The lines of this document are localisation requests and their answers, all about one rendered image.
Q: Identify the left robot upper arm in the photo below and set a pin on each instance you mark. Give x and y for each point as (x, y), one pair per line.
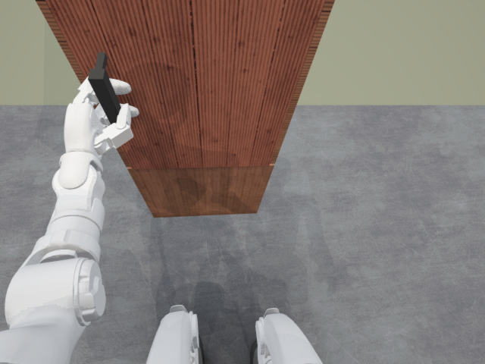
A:
(49, 306)

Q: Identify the left robot hand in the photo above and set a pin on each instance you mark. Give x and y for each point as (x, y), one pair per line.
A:
(83, 124)

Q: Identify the robot left thigh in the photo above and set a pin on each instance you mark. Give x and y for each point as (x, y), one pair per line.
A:
(176, 336)

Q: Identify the robot left forearm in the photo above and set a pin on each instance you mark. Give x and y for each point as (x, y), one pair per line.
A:
(76, 223)

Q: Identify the robot thigh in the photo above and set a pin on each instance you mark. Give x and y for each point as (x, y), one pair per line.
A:
(279, 337)
(176, 336)

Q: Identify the robot right thigh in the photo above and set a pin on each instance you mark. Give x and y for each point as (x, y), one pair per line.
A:
(279, 337)

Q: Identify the cupboard door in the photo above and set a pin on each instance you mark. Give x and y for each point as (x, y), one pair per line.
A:
(212, 79)

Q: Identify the handle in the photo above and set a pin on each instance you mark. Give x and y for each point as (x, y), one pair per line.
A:
(103, 89)

